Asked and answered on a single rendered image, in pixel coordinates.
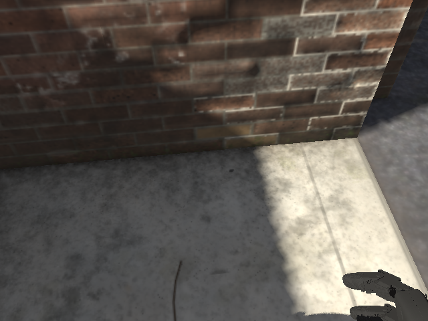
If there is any right robot hand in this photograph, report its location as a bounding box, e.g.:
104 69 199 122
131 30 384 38
342 270 428 321

